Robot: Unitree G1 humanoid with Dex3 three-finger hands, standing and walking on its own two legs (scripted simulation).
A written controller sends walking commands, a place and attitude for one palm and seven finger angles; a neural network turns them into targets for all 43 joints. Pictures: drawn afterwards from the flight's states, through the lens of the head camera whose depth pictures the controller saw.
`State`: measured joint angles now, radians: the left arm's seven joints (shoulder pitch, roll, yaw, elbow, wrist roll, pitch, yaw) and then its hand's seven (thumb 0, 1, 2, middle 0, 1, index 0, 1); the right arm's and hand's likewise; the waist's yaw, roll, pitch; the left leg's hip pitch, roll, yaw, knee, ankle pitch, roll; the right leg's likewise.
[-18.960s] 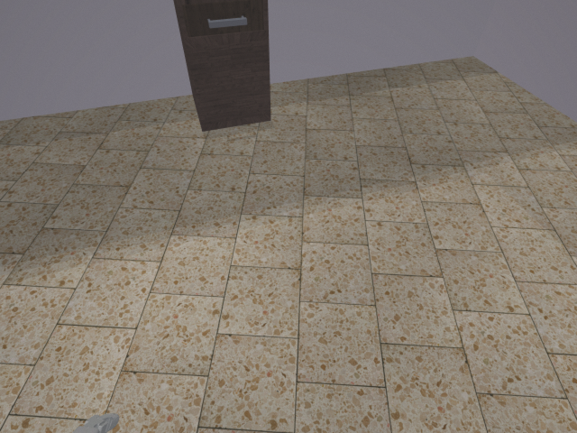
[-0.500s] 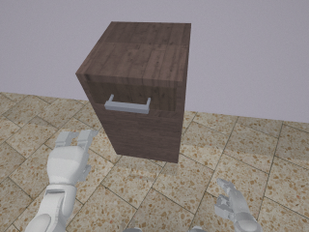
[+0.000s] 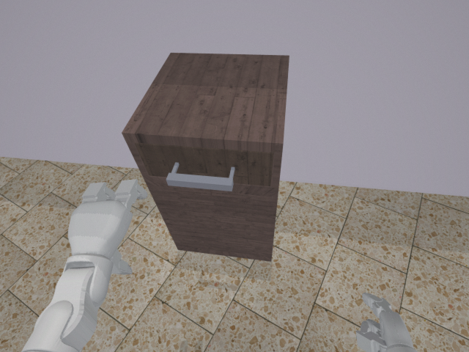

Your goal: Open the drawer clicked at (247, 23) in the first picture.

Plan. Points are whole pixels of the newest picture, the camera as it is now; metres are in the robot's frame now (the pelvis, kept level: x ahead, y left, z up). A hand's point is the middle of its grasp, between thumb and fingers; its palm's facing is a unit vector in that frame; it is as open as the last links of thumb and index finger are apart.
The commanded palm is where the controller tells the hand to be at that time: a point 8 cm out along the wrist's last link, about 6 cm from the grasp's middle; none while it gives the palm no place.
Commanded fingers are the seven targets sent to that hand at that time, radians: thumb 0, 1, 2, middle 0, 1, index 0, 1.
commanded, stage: raise the hand with hooked fingers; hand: left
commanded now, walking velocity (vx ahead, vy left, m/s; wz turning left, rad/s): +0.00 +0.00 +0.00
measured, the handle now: (201, 175) +0.57 +0.18 -0.14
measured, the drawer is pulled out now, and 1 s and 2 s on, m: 0.00 0.00 0.00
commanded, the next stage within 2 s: move the hooked fingers above the handle in 0.68 s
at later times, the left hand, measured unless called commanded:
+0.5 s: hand (115, 201) +0.33 +0.25 +0.08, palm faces -0.04 -0.09 -0.99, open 13.8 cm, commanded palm +0.30 +0.25 +0.14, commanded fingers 0.00 -0.50 0.30 -0.30 -1.20 -0.30 -1.20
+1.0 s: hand (135, 209) +0.33 +0.22 +0.05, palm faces -0.08 -0.08 -0.99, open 13.8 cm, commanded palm +0.33 +0.23 +0.11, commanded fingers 0.00 -0.50 0.30 -0.30 -1.20 -0.30 -1.20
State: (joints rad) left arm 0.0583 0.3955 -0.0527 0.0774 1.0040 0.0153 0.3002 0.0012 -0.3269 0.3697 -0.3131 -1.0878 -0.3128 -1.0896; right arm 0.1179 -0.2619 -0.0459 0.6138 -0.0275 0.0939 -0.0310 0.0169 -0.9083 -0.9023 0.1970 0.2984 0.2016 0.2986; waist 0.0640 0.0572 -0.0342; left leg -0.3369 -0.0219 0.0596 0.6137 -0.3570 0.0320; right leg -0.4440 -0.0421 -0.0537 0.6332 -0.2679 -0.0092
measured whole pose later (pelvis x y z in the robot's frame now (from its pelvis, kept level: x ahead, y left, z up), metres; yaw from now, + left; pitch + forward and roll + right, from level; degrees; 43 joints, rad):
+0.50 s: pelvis +0.02 +0.01 +0.01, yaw +1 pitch +4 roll +0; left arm -0.09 0.47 -0.04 0.08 0.94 -0.02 0.02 0.00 -0.49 0.30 -0.32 -1.20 -0.32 -1.20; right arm 0.14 -0.25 0.00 0.61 -0.02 0.14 -0.01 0.01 -0.91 -0.90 0.20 0.30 0.21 0.30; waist 0.08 0.07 0.00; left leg -0.22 -0.03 0.04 0.46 -0.31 0.04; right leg -0.32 -0.04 -0.07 0.47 -0.22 0.00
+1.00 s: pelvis +0.01 -0.01 +0.01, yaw +1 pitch +5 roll +1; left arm -0.20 0.44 -0.08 0.29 0.98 -0.07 0.10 0.00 -0.49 0.30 -0.32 -1.20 -0.32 -1.20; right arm 0.11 -0.24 -0.01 0.62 -0.01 0.13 -0.04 0.01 -0.91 -0.90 0.20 0.30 0.20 0.30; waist 0.07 0.05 -0.01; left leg -0.29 -0.01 0.03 0.50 -0.31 0.02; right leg -0.39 -0.03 -0.08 0.53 -0.23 -0.02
